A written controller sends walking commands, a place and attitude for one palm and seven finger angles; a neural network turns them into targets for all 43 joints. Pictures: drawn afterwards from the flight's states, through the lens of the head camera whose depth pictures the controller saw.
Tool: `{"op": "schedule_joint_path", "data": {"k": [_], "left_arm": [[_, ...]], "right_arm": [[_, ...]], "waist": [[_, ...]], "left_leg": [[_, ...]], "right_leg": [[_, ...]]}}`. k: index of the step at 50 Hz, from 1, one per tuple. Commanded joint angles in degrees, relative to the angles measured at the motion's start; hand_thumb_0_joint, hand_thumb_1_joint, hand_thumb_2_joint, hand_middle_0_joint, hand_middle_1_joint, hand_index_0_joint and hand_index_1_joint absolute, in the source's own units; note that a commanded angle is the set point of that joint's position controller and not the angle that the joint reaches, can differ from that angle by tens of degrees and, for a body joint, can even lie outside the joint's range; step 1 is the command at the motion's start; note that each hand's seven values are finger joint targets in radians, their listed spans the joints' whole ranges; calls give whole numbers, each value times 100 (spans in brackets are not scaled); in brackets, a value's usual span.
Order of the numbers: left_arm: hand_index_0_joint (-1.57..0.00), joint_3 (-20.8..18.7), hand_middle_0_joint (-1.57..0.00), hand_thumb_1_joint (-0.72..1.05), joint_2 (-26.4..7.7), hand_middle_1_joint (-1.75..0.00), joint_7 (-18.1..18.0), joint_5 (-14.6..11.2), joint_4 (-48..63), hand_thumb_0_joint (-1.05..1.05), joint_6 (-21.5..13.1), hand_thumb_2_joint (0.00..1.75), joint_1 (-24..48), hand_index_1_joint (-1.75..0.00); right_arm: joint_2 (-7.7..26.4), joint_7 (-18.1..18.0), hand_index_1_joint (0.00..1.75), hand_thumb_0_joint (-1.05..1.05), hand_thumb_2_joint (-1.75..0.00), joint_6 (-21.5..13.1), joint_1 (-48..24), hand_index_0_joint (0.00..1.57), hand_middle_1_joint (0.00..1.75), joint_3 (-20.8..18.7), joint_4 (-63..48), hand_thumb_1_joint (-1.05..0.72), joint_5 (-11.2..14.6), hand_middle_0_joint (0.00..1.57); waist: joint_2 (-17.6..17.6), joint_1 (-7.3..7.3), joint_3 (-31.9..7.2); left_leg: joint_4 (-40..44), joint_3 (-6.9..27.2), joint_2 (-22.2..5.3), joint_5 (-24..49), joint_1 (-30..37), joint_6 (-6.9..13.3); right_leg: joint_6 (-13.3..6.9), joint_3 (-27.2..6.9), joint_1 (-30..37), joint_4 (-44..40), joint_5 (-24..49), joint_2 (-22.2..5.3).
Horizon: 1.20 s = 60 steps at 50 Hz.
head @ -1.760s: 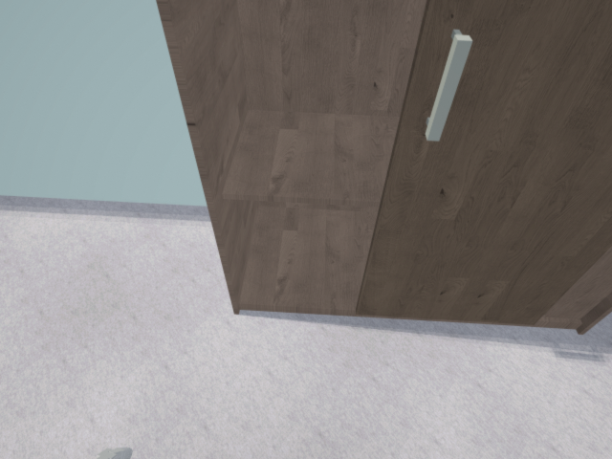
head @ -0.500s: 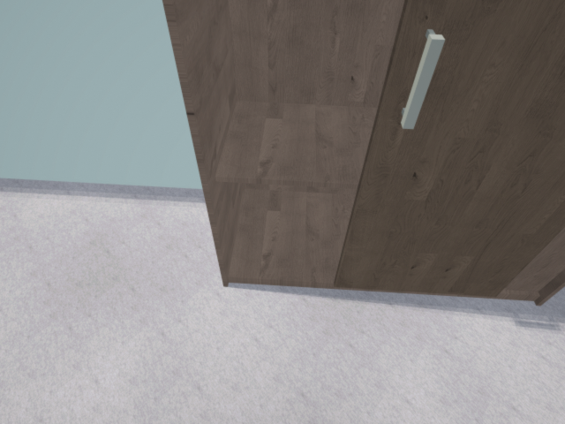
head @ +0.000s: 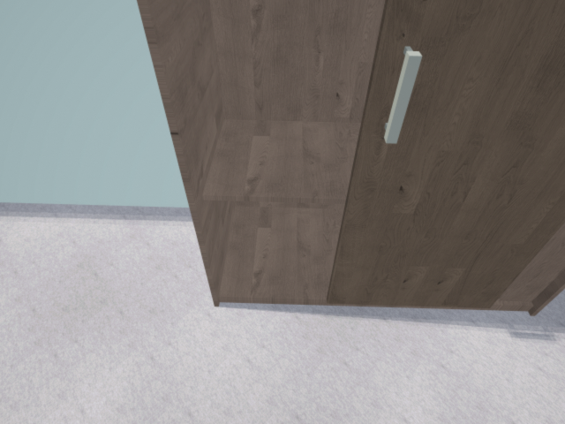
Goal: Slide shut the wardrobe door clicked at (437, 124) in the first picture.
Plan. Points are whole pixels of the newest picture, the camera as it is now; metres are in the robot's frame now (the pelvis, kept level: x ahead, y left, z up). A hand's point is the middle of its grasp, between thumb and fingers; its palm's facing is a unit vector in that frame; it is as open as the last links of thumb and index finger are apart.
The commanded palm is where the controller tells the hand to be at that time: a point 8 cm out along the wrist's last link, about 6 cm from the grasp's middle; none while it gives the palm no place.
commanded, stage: take the last steps up to it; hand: right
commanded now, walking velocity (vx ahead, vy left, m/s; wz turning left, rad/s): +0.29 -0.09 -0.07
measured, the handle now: (399, 96) +0.70 -0.21 +0.15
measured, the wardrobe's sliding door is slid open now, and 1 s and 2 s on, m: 0.43 0.43 0.43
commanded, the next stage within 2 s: come to a stop and stand still in 0.46 s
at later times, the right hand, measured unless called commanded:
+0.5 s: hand (433, 423) +0.19 -0.24 -0.18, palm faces +0.02 +0.99 -0.16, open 7.3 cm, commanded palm none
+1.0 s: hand (446, 384) +0.26 -0.29 -0.18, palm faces +0.08 +0.97 -0.24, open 7.3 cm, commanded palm none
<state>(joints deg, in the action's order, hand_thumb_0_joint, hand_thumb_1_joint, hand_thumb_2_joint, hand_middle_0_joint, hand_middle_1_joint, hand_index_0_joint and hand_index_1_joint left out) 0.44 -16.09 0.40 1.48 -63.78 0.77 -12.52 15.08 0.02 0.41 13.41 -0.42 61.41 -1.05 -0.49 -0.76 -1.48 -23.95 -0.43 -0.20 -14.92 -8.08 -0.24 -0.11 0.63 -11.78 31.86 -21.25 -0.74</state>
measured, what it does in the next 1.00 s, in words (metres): walks ahead: left foot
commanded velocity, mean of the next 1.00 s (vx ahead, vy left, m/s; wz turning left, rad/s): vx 0.02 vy -0.02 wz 0.00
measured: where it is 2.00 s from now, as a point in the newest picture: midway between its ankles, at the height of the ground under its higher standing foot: outside the picture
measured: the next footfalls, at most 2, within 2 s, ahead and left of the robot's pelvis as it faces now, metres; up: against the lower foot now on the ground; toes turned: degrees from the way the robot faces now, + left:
left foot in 0.64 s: +0.32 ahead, +0.03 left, +0.00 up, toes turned +6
right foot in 1.06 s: +0.21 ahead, -0.18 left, +0.00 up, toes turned -2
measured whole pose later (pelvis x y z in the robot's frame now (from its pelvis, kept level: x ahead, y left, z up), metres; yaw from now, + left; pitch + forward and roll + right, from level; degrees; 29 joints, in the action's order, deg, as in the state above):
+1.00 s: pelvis +0.20 -0.09 -0.01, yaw -2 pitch -1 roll +0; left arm -3.4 -10.6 -1.0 0.7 -56.5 1.9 -6.4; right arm 10.8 -2.1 1.8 9.6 -3.5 56.4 -1.8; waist 0.1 -0.9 6.1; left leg -31.1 -7.1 -2.6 -9.2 -20.7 1.7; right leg 2.1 0.0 -23.0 49.7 -24.2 -2.0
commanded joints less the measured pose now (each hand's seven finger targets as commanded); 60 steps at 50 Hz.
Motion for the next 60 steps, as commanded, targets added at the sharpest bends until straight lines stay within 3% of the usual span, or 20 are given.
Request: {"op": "schedule_joint_path", "data": {"k": [1,5,6,7,8,12,15,25,29,31,32,33,37,47,51,52,53,54,57,60], "left_arm": [[-20,-218,-20,90,-447,-30,3,-17,575,0,-188,90,80,-30],[-20,-239,-20,90,-242,-30,-29,-66,232,0,-315,90,-1195,-30],[-20,-385,-20,90,-708,-30,-99,7,79,0,-349,90,-1767,-30],[-20,-456,-20,90,-926,-30,-164,-8,75,0,-327,90,-2130,-30],[-20,-398,-20,90,-770,-30,-157,-17,130,0,-298,90,-1952,-30],[-20,-214,-20,90,-66,-30,-229,-74,228,0,-490,90,-1438,-30],[-20,-193,-20,90,90,-30,-284,-102,40,0,-583,90,-1719,-30],[-20,-195,-20,90,411,-30,-352,-48,-377,0,-512,90,-2277,-30],[-20,-234,-20,90,309,-30,-386,-67,-389,0,-452,90,-2104,-30],[-20,-234,-20,90,335,-30,-406,-156,-258,0,-417,90,-1908,-30],[-20,-242,-20,90,419,-30,-356,-219,-133,0,-421,90,-2094,-30],[-20,-304,-20,90,432,-30,-383,-264,-105,0,-372,90,-2089,-30],[-20,-333,-20,90,815,-30,-323,-173,32,0,46,90,-1216,-30],[-20,-436,-20,90,510,-30,-147,-85,612,0,179,90,-557,-30],[-20,-404,-20,90,362,-30,-153,-92,584,0,-14,90,-953,-30],[-20,-448,-20,90,25,-30,-162,-67,608,0,-76,90,-901,-30],[-20,-517,-20,90,-464,-30,-191,5,819,0,-113,90,-733,-30],[-20,-488,-20,90,-603,-30,-240,67,973,0,-67,90,-362,-30],[-20,-353,-20,90,-229,-30,-375,36,983,0,-115,90,192,-30],[-20,-376,-20,90,-205,-30,-409,-11,861,0,-161,90,-153,-30]], "right_arm": [[1171,-82,30,0,-90,-162,561,20,30,-376,-202,-90,-58,20],[711,-48,30,0,-90,-140,252,20,30,-323,-328,-90,-24,20],[319,0,30,0,-90,-109,282,20,30,-255,-424,-90,27,20],[170,-3,30,0,-90,-153,-22,20,30,-203,-642,-90,5,20],[220,-43,30,0,-90,-154,-141,20,30,-237,-654,-90,-55,20],[-49,65,30,0,-90,-170,229,20,30,-237,-287,-90,-77,20],[-239,42,30,0,-90,-132,409,20,30,-224,-224,-90,-54,20],[-514,-1,30,0,-90,-171,-670,20,30,-214,-568,-90,-14,20],[-379,-91,30,0,-90,-226,-39,20,30,-249,-420,-90,-37,20],[-102,-193,30,0,-90,-310,952,20,30,-334,-125,-90,-48,20],[425,-281,30,0,-90,-390,1389,20,30,-435,-61,-90,-56,20],[596,-283,30,0,-90,-371,1437,20,30,-426,13,-90,31,20],[68,-383,30,0,-90,-159,82,20,30,-290,-358,-90,1,20],[447,-253,30,0,-90,44,-221,20,30,-472,-813,-90,-124,20],[343,-221,30,0,-90,119,-207,20,30,-455,-821,-90,-56,20],[47,-198,30,0,-90,137,42,20,30,-365,-812,-90,-5,20],[-247,-189,30,0,-90,183,119,20,30,-306,-902,-90,25,20],[-14,-186,30,0,-90,228,-16,20,30,-355,-914,-90,-28,20],[175,-56,30,0,-90,274,369,20,30,-488,-536,-90,-81,20],[157,-18,30,0,-90,263,666,20,30,-490,-317,-90,-79,20]], "waist": [[905,-140,883],[36,417,637],[-1336,598,514],[-1652,649,660],[-1134,548,894],[36,145,1066],[-321,86,681],[-591,328,1027],[-379,-28,702],[-24,-474,165],[738,-504,-580],[624,-293,-944],[191,102,418],[1081,107,-211],[825,362,-325],[-375,291,-172],[-1861,267,289],[-1245,229,577],[-667,-104,749],[-673,4,246]], "left_leg": [[1408,1996,-1903,-1540,220,1140],[-154,423,-886,-854,-1291,549],[-1768,-286,-162,-1116,-2183,215],[-2890,-424,42,-1877,-2882,90],[-3544,-51,-244,-1734,-2988,194],[-4062,-9,-654,-350,-2853,72],[-3888,-184,-601,-69,-2845,-49],[-1848,-703,-223,322,-2399,143],[-1160,-735,66,323,-1204,340],[-434,-223,-350,2346,599,453],[-603,1448,-1714,5313,1741,1130],[-416,1811,-2742,7437,1604,1872],[307,611,-2016,4858,-766,1457],[313,317,-1453,2389,-805,1091],[-244,284,-1118,502,-1222,596],[-942,10,-635,-546,-1714,315],[-1900,-351,29,-1694,-2152,-43],[-2687,287,-38,-1563,-1931,12],[-3653,601,9,-482,-2025,-57],[-3888,566,64,30,-2335,-229]], "right_leg": [[-67,45,-1647,812,-461,-271],[-109,169,813,-965,263,-111],[-491,-1422,1368,-1666,-497,-1144],[-916,-2401,1368,-2316,-745,-1910],[-1107,-2453,1006,-2387,-743,-2053],[-1065,-1380,555,-2343,1326,-1519],[-1030,-674,1103,-2052,3253,-1296],[-778,-139,1355,-1612,5141,-1078],[-629,-126,1284,-584,6439,-1162],[-226,-107,346,760,5545,-855],[-25,118,-678,2240,2748,-93],[22,-27,-633,3386,-1336,266],[26,-377,-756,3473,-969,-161],[217,148,-669,1995,-340,-36],[118,137,525,-428,839,-87],[-20,-708,654,-1182,676,-752],[-374,-2367,-206,-2047,1025,-2009],[-794,-2614,-938,-2249,812,-2349],[-489,-1588,-895,-2212,221,-1551],[-327,-972,217,-2054,968,-1267]]}}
